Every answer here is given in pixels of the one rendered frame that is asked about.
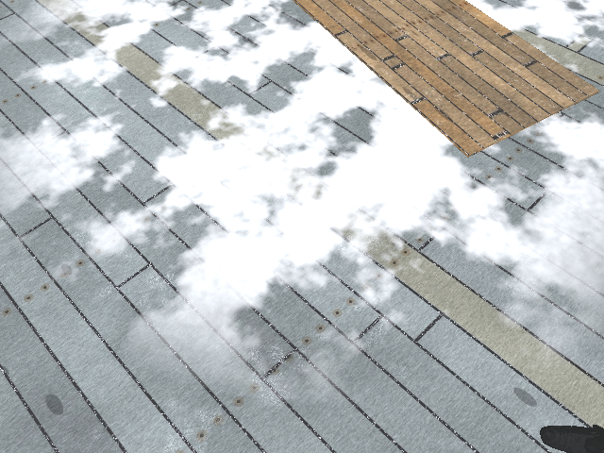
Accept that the robot right hand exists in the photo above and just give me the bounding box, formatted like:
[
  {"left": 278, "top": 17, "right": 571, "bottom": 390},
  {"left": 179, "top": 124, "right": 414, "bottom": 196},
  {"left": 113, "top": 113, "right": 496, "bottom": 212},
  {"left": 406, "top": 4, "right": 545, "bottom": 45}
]
[{"left": 540, "top": 425, "right": 604, "bottom": 453}]

